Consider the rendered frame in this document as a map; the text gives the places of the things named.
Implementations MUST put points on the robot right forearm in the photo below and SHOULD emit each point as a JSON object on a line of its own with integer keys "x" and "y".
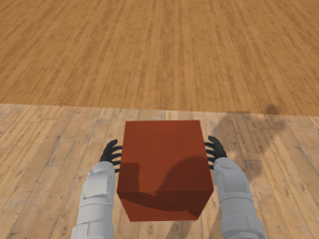
{"x": 239, "y": 219}

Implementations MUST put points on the right robot hand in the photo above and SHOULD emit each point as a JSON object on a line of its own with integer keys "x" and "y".
{"x": 217, "y": 152}

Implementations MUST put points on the left robot hand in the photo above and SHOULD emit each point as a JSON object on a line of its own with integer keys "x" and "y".
{"x": 108, "y": 156}

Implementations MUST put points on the carton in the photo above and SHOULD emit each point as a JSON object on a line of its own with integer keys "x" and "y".
{"x": 164, "y": 171}

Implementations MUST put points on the robot left forearm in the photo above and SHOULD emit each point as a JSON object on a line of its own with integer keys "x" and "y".
{"x": 96, "y": 205}

